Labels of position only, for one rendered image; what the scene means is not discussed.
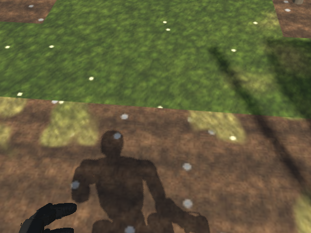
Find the left robot hand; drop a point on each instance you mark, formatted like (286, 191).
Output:
(46, 215)

